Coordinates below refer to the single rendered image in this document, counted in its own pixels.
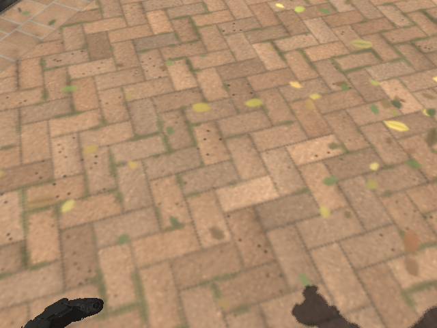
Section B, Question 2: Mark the left robot hand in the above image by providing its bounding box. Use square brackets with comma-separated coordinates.
[21, 298, 104, 328]

